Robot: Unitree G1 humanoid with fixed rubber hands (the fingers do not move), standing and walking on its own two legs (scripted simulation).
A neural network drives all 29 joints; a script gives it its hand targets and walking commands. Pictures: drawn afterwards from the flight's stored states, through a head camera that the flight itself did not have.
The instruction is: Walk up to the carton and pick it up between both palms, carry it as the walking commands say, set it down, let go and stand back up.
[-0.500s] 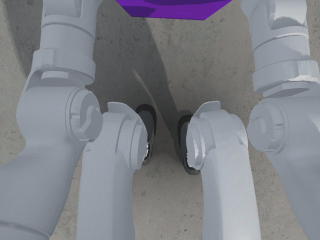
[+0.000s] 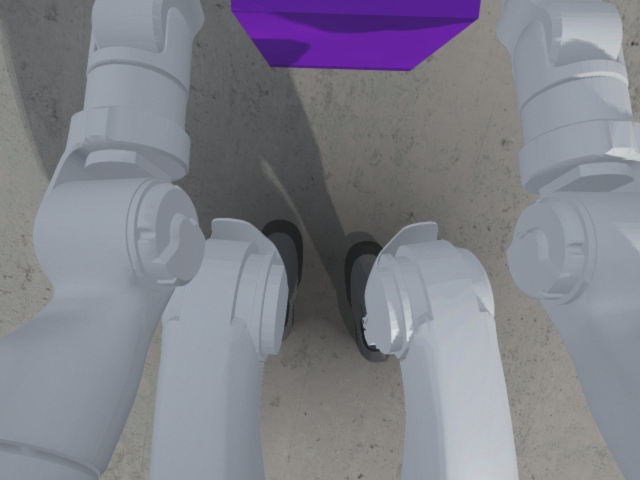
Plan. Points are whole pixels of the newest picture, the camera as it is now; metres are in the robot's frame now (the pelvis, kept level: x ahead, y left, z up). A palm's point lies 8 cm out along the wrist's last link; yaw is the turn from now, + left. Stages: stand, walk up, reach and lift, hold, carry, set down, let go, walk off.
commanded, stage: set down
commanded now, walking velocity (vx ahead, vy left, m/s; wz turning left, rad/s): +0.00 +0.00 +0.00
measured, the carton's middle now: out of the picture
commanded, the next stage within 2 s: none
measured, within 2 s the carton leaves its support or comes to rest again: neither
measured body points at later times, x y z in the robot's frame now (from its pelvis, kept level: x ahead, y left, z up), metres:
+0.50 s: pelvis +0.00 +0.00 +0.00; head +0.36 +0.01 +0.25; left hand +0.58 +0.15 -0.15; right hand +0.57 -0.15 -0.15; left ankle +0.14 +0.09 -0.33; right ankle +0.11 -0.07 -0.33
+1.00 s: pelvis +0.00 +0.00 +0.00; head +0.36 +0.00 +0.25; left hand +0.58 +0.15 -0.15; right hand +0.58 -0.15 -0.15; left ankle +0.14 +0.09 -0.33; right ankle +0.11 -0.07 -0.33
